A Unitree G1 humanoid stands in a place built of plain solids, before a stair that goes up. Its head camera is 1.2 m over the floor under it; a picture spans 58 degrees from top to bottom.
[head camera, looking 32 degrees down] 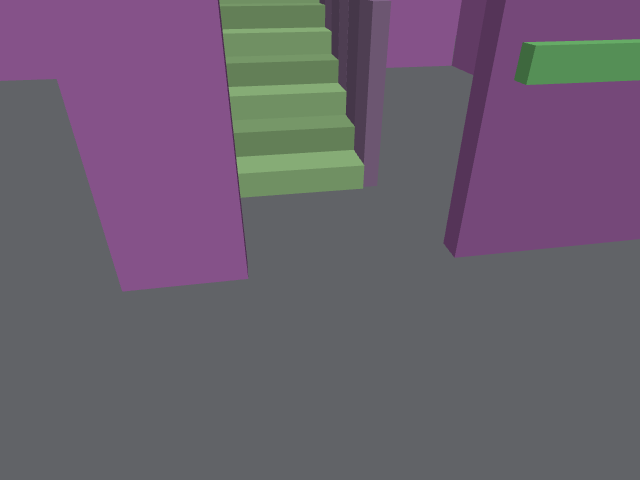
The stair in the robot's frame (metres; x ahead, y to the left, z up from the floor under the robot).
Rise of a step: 0.16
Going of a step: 0.28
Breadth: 1.10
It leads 10 degrees to the left of straight ahead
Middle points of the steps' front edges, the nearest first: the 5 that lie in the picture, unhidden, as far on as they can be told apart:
2.45 0.26 0.16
2.73 0.31 0.32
3.01 0.36 0.48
3.28 0.40 0.64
3.56 0.45 0.80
